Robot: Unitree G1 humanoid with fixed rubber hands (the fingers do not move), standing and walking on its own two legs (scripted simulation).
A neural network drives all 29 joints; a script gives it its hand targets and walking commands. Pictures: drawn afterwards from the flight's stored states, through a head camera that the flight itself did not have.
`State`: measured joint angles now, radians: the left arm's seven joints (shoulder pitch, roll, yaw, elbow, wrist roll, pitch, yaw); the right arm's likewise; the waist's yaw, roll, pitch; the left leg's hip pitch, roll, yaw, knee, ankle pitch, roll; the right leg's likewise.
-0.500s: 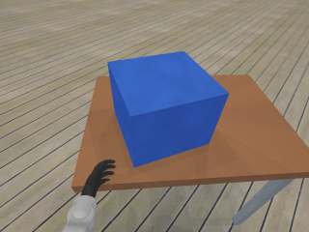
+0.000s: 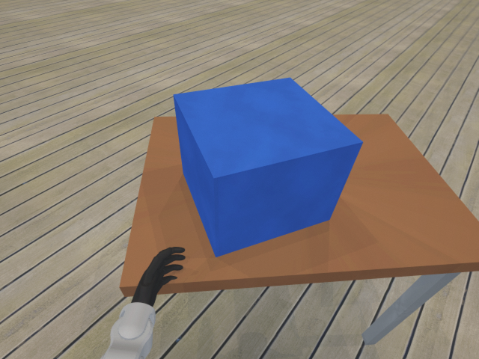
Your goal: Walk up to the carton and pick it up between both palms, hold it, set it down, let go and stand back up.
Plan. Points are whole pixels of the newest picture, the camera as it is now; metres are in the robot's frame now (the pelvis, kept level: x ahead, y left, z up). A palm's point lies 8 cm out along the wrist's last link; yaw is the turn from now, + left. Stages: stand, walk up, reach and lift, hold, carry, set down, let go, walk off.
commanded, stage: stand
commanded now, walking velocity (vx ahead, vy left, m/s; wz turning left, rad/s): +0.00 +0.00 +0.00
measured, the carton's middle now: (255, 160) +0.52 -0.03 +0.05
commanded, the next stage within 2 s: none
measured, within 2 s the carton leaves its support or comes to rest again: neither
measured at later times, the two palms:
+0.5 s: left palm (147, 294) +0.24 +0.17 -0.01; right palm out of the picture +0.06 -0.26 -0.09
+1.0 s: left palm (147, 295) +0.24 +0.17 -0.01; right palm out of the picture +0.07 -0.27 -0.09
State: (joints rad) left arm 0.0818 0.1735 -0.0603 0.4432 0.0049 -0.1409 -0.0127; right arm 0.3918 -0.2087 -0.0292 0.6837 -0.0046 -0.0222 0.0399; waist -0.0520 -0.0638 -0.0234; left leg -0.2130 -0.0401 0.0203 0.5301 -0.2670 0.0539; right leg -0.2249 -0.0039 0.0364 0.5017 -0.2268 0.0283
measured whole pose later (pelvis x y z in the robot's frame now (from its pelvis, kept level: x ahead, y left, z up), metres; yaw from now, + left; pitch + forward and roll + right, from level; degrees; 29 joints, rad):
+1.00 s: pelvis +0.00 -0.02 +0.00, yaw +2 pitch -3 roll +0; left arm 0.08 0.21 -0.05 0.43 0.00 -0.13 0.00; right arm 0.37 -0.22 -0.02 0.68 -0.01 -0.01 0.04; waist -0.05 -0.05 -0.01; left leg -0.23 -0.03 -0.02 0.54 -0.27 0.02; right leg -0.23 0.01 0.00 0.52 -0.24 0.00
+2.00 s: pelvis +0.00 -0.03 +0.00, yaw +4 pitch -3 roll -1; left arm 0.08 0.22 -0.05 0.43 -0.01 -0.13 -0.01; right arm 0.33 -0.23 -0.02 0.69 0.00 -0.01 0.03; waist -0.04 -0.04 0.00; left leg -0.23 -0.03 -0.07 0.55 -0.27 0.00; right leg -0.22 0.01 -0.04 0.53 -0.26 -0.02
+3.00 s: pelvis +0.01 -0.04 +0.00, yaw +5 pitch -3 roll +0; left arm 0.08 0.22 -0.04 0.42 -0.01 -0.12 -0.01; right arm 0.31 -0.23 -0.01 0.69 -0.01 0.00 0.03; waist -0.04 -0.04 0.01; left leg -0.23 -0.03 -0.09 0.55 -0.27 -0.01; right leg -0.21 0.00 -0.06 0.53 -0.27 -0.02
